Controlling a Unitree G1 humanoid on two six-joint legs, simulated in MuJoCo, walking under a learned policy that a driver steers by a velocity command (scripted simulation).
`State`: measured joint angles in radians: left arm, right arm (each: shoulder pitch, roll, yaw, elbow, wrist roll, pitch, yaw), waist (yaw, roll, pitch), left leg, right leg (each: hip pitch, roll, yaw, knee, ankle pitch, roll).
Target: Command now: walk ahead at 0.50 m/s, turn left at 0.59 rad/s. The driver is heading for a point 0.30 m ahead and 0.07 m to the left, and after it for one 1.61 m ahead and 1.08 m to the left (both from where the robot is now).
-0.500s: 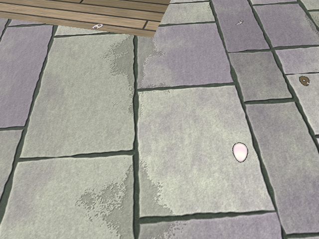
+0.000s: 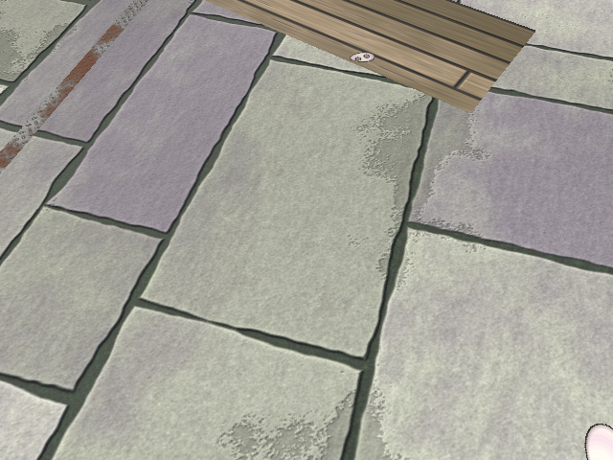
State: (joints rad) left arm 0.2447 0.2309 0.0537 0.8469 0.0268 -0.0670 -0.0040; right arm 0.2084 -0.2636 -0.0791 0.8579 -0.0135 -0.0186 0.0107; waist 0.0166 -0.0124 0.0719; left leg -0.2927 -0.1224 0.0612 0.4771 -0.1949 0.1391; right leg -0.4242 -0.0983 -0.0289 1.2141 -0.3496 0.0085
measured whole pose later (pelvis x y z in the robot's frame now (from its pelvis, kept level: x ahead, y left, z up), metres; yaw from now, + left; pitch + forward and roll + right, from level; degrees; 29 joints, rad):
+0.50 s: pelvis +0.23 -0.03 -0.01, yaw +18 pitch +0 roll +0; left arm 0.08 0.24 0.02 0.70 0.02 -0.03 0.02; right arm 0.31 -0.31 -0.08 0.79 -0.01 0.01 -0.01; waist -0.07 0.03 0.10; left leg -0.36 -0.13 -0.09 1.19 -0.51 0.02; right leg -0.42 0.00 -0.06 0.53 -0.12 -0.05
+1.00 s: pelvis +0.24 +0.01 +0.01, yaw +36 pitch +0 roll -2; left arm 0.22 0.31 0.06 0.71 0.02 0.06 0.01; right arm 0.23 -0.28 -0.05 0.68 -0.01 0.05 0.01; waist 0.01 -0.04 0.05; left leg -0.26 -0.05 -0.06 0.48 -0.23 0.06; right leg -0.51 -0.03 -0.03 1.02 -0.39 0.04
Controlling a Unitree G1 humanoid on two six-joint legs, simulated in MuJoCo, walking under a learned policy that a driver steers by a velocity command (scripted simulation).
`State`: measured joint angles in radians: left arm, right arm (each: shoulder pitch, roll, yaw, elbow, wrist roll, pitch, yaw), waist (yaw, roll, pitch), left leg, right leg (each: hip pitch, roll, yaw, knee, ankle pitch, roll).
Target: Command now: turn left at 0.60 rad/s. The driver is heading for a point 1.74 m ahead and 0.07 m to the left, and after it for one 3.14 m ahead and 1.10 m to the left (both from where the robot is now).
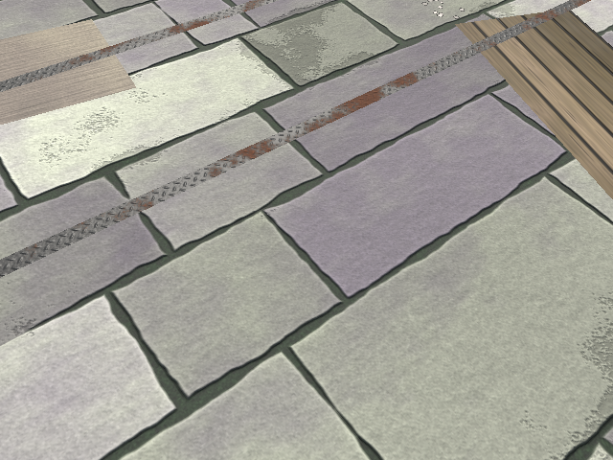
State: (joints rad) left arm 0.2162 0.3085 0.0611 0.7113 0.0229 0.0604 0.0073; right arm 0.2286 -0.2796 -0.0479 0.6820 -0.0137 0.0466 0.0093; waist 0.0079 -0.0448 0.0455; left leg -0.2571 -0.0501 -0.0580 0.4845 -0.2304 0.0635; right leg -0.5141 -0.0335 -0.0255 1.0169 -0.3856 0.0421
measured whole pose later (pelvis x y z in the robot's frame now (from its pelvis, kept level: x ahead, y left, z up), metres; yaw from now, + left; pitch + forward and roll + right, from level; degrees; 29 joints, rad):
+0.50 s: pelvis +0.00 -0.03 +0.00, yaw +7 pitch -1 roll +1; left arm 0.21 0.23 0.00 0.73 0.02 0.02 0.02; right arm 0.21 -0.26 -0.03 0.77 -0.01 0.05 0.01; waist 0.00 0.03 0.04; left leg -0.25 -0.07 -0.08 0.62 -0.39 0.00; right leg -0.20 0.01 -0.01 0.44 -0.24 -0.04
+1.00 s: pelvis -0.02 -0.02 +0.00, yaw +7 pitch -2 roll +0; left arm 0.23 0.25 0.01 0.94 0.01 0.01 0.01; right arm 0.20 -0.24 0.00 1.02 -0.01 0.01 -0.03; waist 0.02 0.00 0.04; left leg -0.12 -0.05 -0.08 0.38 -0.22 0.01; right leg -0.16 0.01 -0.01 0.39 -0.20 -0.02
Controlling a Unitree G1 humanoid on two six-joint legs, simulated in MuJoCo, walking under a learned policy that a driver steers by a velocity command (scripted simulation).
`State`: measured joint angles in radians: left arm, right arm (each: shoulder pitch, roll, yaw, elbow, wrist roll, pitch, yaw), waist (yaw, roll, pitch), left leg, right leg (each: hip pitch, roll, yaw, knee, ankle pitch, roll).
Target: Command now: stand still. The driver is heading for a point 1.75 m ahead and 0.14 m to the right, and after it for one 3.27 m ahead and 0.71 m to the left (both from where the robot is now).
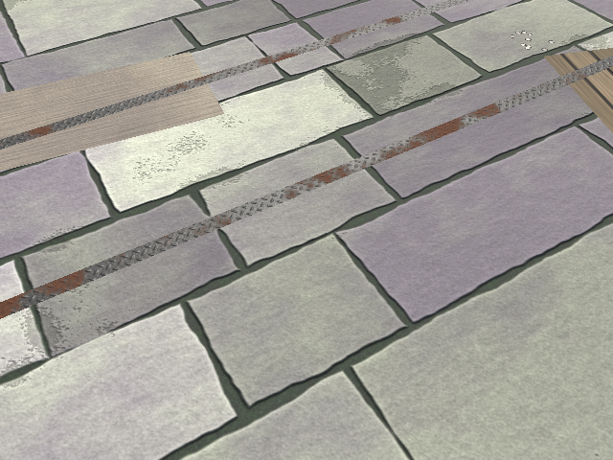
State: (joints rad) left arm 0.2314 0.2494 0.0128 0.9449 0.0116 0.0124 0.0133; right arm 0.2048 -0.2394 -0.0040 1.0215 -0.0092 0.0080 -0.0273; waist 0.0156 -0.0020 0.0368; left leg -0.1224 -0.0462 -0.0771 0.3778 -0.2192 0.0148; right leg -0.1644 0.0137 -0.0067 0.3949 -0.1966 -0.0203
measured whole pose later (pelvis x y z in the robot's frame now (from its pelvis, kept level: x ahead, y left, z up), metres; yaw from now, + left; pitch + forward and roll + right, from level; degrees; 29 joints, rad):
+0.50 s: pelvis +0.12 -0.03 +0.00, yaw +0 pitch +1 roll +1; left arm 0.47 0.20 0.02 1.06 0.02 -0.09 0.00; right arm 0.18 -0.25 -0.04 1.01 -0.04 -0.05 0.04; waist 0.03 0.03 0.00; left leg -0.52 0.03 0.03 1.00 -0.24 0.06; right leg 0.01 0.06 -0.02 0.26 -0.28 -0.08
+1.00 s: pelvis +0.39 +0.01 +0.00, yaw -1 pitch -1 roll +1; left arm 0.18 0.22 0.04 0.95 0.04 -0.04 -0.03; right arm 0.38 -0.21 -0.04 1.07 -0.01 -0.09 0.00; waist -0.01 -0.03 0.04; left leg -0.09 -0.11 0.10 0.27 -0.18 0.12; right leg -0.59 -0.11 0.01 1.03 -0.20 -0.05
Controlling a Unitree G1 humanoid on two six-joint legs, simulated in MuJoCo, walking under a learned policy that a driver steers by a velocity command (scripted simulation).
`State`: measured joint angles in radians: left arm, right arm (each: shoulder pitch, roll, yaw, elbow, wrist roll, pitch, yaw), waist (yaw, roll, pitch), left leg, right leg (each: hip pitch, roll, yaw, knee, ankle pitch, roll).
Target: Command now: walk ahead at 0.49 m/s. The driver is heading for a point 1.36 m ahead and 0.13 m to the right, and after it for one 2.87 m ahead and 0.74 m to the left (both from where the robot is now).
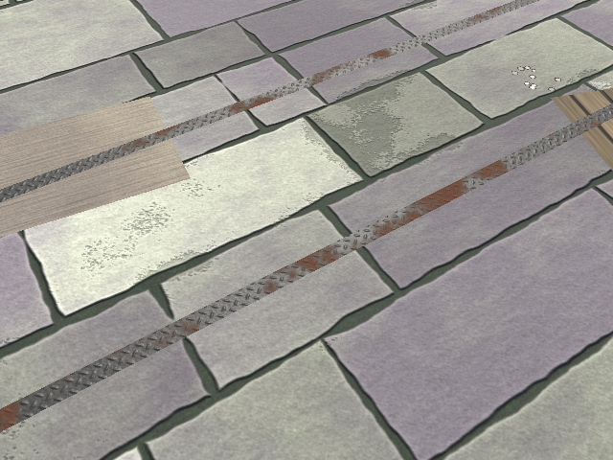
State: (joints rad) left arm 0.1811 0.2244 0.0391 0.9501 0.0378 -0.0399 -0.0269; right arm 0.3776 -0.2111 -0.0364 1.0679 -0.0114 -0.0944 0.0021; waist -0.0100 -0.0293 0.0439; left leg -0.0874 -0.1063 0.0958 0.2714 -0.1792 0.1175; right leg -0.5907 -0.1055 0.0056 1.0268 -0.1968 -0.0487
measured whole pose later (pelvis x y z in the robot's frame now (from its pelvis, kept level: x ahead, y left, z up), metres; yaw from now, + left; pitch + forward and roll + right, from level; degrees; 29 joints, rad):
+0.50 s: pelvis +0.29 -0.05 +0.00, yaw +1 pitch -1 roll +0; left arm 0.32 0.21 0.05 1.03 0.01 -0.09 -0.01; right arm 0.24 -0.22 -0.05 0.98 -0.04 -0.06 0.02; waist 0.00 0.03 0.05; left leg -0.50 0.06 -0.01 1.10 -0.26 0.07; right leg -0.16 0.07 -0.10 0.34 -0.17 -0.11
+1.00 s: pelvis +0.56 +0.00 +0.00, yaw +0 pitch +0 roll +0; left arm 0.29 0.21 0.05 1.00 0.03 -0.07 -0.01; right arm 0.24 -0.21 -0.06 0.99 -0.02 -0.08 0.00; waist 0.01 -0.03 0.05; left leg -0.23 -0.06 0.11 0.39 -0.16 0.10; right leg -0.42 -0.04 0.00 1.14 -0.31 -0.07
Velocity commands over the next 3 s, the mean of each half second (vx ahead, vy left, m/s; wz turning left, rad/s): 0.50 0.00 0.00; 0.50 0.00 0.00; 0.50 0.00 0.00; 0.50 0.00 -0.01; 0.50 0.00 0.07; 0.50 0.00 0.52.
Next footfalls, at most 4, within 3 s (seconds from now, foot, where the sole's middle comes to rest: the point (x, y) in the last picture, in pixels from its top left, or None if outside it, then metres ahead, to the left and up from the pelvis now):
0.28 right None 0.34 -0.11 -0.78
0.84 left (285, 398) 0.64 0.07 -0.78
1.40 right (353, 289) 0.94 -0.11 -0.78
1.94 left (283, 206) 1.24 0.08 -0.78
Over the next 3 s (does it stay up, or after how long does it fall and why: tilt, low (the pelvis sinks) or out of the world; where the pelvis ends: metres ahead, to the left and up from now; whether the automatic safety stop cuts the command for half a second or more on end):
stays up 1.60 0.02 -0.01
